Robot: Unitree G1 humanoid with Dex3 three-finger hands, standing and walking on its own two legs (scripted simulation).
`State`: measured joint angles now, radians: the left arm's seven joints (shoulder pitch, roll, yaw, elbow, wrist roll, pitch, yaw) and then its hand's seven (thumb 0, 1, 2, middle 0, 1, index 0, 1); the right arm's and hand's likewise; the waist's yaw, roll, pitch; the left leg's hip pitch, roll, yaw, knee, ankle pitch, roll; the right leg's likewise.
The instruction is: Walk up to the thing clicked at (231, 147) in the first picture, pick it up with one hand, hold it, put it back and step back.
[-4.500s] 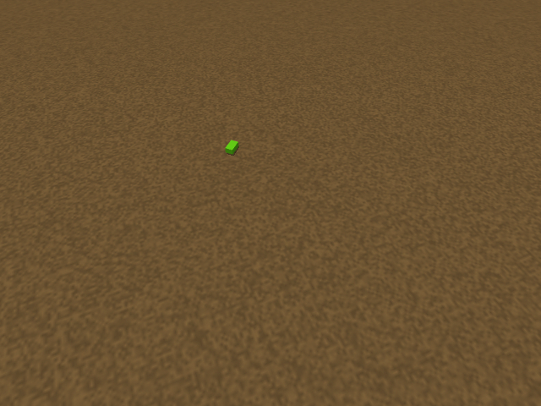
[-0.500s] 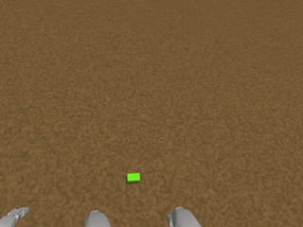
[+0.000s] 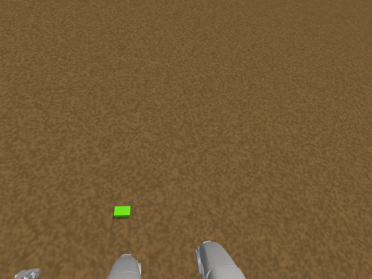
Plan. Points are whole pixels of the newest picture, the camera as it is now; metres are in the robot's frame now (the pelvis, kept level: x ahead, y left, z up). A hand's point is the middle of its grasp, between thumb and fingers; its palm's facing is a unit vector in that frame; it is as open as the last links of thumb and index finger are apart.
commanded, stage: walk up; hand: left
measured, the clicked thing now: (122, 211) +0.46 +0.22 -0.72
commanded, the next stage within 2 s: none
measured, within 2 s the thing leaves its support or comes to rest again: neither
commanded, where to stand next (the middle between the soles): +0.09 -0.05 m, yaw +3 degrees
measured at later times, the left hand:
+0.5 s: hand out of the picture +0.04 +0.17 -0.13, palm faces +0.04 -0.87 -0.49, open 7.4 cm
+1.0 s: hand out of the picture +0.09 +0.20 -0.14, palm faces +0.05 -0.92 -0.38, open 7.4 cm
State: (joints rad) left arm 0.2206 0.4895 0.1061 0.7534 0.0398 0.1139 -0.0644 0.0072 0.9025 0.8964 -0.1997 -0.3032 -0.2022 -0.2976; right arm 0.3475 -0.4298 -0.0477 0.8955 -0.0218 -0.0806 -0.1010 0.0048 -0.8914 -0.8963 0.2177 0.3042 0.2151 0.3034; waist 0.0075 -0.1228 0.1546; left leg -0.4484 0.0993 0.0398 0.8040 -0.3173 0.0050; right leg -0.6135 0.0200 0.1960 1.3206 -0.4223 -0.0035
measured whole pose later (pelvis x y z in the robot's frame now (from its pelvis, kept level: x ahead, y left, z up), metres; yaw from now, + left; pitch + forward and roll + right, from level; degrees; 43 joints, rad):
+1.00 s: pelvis +0.02 -0.07 +0.01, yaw +4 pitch -3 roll -1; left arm 0.13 0.38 0.01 0.98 0.00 -0.02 0.02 0.01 0.90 0.90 -0.20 -0.30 -0.20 -0.30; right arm 0.10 -0.38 -0.03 0.98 0.00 0.01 0.02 0.01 -0.90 -0.90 0.21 0.30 0.21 0.30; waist 0.01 0.00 0.11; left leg -0.37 0.00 0.00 0.77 -0.36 0.02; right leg -0.35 -0.04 0.00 0.77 -0.40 0.01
